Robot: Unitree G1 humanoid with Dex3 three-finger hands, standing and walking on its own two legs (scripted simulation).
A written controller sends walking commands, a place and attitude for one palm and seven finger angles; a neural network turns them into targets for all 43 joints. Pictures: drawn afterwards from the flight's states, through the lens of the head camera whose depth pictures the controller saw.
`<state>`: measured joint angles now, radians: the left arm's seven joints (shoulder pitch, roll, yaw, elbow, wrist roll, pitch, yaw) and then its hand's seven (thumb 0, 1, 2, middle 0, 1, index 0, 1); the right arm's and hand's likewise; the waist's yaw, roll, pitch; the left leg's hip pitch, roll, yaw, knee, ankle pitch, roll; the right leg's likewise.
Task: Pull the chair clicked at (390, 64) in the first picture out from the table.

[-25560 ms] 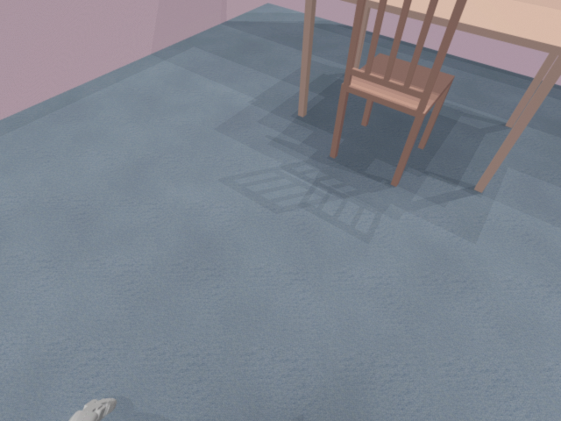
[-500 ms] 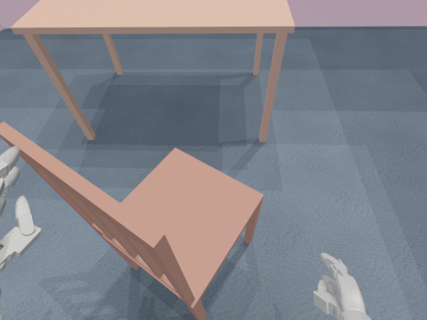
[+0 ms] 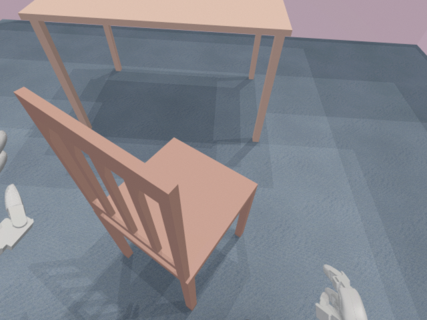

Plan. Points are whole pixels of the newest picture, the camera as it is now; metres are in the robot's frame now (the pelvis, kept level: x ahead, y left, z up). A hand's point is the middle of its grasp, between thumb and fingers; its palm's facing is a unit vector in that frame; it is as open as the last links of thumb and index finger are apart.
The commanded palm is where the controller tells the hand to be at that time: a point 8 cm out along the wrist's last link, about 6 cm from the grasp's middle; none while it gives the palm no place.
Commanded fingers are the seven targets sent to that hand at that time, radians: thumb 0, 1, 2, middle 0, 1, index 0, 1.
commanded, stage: step back with the hand held close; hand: left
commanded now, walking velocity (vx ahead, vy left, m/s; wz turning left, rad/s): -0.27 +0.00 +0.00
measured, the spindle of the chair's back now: (118, 199) +0.37 +0.25 -0.07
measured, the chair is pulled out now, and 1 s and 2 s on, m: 0.69 0.69 0.69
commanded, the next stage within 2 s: stop stepping back and stand still in 0.90 s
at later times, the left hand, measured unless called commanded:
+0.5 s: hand (6, 251) +0.16 +0.26 +0.17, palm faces +0.43 -0.74 -0.52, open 7.4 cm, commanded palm +0.09 +0.30 +0.19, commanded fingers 0.00 0.90 0.90 -0.20 -0.30 -0.20 -0.30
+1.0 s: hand out of the picture +0.10 +0.21 +0.18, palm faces +0.33 -0.76 -0.56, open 7.4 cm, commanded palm +0.03 +0.25 +0.19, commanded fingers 0.00 0.90 0.90 -0.20 -0.30 -0.20 -0.30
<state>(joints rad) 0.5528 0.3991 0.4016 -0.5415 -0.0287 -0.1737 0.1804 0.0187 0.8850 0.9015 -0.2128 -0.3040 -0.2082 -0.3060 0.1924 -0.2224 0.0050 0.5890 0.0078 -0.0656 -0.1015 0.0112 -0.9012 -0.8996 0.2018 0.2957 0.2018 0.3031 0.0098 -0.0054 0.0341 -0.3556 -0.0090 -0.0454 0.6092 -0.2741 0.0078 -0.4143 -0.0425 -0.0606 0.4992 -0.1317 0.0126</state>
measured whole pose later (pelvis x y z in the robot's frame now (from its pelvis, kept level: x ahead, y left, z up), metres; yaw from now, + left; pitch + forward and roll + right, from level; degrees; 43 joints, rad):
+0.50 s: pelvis -0.03 -0.01 -0.01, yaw +3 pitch +2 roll -1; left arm 0.57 0.45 0.47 -0.59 -0.02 -0.25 0.16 0.02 0.88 0.90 -0.22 -0.30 -0.21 -0.31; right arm 0.17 -0.20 -0.02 0.62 -0.01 -0.10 -0.09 0.01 -0.90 -0.90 0.20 0.30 0.20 0.30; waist -0.02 -0.02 0.04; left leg -0.45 0.00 -0.07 0.66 -0.25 0.00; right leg -0.51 -0.01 -0.02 0.76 -0.30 0.02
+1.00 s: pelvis -0.11 -0.05 +0.01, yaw -1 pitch +3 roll +0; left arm 0.60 0.49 0.49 -0.57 -0.06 -0.25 0.12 0.02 0.88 0.90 -0.21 -0.30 -0.21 -0.31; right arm 0.11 -0.18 -0.03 0.60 -0.01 -0.14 -0.08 0.01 -0.90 -0.90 0.20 0.30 0.20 0.30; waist -0.01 -0.03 0.06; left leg -0.38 0.04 0.00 0.47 -0.13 -0.03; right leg -0.37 0.01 -0.02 0.70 -0.43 0.01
